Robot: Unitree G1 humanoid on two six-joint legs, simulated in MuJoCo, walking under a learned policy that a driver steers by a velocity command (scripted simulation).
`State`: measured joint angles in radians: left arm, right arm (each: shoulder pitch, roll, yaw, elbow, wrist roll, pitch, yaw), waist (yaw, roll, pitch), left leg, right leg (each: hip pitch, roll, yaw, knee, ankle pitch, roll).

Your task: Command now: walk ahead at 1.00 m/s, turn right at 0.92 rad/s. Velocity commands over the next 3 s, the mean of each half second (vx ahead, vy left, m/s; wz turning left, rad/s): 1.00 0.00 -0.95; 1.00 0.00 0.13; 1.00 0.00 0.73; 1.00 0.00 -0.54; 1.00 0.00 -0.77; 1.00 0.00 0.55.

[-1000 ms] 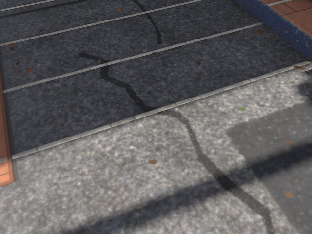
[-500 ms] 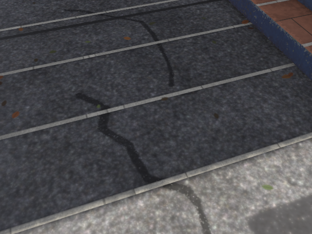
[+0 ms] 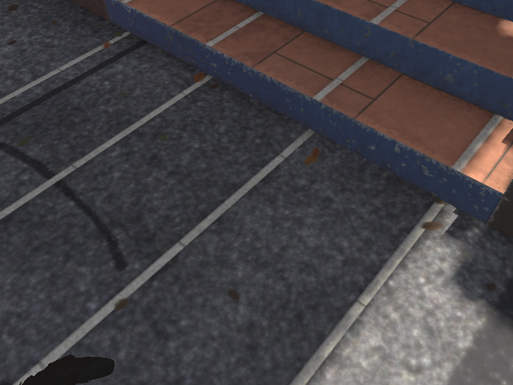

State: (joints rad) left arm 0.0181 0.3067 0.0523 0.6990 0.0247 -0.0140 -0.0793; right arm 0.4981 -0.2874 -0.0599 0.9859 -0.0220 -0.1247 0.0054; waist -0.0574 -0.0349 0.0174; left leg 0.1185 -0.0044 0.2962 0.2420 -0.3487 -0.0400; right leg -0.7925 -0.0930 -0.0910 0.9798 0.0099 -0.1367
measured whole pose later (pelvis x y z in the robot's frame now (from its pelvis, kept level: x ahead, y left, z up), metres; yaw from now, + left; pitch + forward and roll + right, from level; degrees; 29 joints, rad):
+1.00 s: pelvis +0.87 -0.24 -0.01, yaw -21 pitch +3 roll +1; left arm -0.07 0.24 -0.04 0.60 0.07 -0.11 -0.01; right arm 0.56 -0.28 -0.07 0.90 0.02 -0.08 0.03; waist -0.14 0.00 0.00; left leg -0.06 -0.06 -0.17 0.65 -0.47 0.05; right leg -0.50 -0.02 0.02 0.55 -0.10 0.00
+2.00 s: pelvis +1.67 -0.40 +0.15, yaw -18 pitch +5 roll +2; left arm 0.56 0.22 0.04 0.93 0.02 -0.08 0.02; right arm -0.13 -0.08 0.09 0.36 -0.09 -0.08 0.01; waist 0.08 0.00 -0.05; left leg -1.16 0.03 0.01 1.84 -0.56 0.04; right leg -0.11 0.20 0.27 0.44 -0.35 -0.18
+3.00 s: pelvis +2.44 -0.79 +0.50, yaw -22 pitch +4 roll +2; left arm 0.32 0.22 0.03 0.75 0.05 -0.13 -0.02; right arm 0.19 -0.24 -0.04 0.67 0.00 0.01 0.02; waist -0.03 0.00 -0.05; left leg -0.71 -0.21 0.11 1.10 -0.51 0.22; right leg -0.41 -0.03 0.04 1.63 -0.16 -0.04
